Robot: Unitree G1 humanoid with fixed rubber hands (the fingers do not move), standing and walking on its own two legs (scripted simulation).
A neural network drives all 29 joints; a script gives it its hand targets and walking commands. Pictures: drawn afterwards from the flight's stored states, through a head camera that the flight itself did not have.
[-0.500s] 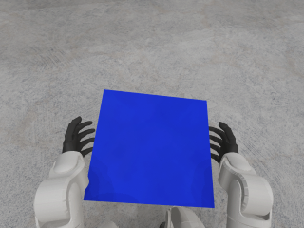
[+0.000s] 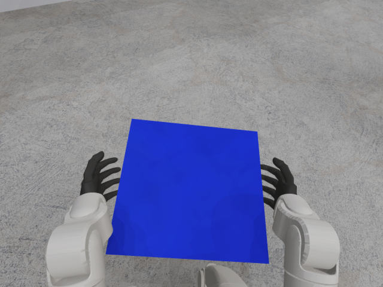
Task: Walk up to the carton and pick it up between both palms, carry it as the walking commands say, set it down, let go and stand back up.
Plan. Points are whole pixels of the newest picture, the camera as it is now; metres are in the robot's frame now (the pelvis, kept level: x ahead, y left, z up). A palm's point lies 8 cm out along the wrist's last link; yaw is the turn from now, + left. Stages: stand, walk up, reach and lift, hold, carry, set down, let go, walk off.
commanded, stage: carry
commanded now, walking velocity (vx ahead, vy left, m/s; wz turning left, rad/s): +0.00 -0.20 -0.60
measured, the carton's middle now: (188, 194) +0.29 +0.01 +0.00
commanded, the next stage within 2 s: none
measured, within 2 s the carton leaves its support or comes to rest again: neither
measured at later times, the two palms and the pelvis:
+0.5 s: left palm (194, 184) +0.29 +0.01 +0.06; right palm (378, 231) +0.21 -0.32 +0.08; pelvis +0.00 -0.10 +0.00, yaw -15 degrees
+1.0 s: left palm (305, 203) +0.26 -0.20 +0.07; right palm out of the picture +0.07 -0.47 +0.06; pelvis -0.05 -0.20 -0.01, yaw -30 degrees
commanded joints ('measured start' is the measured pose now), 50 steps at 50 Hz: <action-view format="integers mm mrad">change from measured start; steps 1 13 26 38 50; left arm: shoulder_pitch -542 -458 -605 -390 -469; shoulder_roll -923 -938 -944 -902 -952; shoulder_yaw -794 -697 -823 -681 -735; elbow -164 -49 -206 5 -152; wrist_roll -430 -373 -454 -364 -346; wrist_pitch -19 -6 -32 10 -46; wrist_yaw -284 -292 -292 -299 -267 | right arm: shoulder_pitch -448 -523 -431 -515 -472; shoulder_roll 932 958 973 899 983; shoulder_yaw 709 796 682 784 772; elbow -194 -174 -132 -195 -170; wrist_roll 342 393 344 348 434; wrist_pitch -26 30 -42 34 -19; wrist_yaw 270 286 288 269 310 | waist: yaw -35 -13 -24 -4 -20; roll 354 -175 362 -247 439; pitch -444 -474 -478 -434 -543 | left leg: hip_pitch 339 -216 438 -283 472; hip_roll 248 -42 273 -41 475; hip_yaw -92 -147 -226 -128 -606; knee -133 335 -213 447 -329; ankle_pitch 876 -111 847 -270 793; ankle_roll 34 -88 88 -120 194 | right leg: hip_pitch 76 447 -124 505 -206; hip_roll -46 -232 -85 -271 4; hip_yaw -26 323 94 430 68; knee -294 -552 -29 -524 81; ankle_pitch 86 866 52 1213 -123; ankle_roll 2 -226 26 -205 3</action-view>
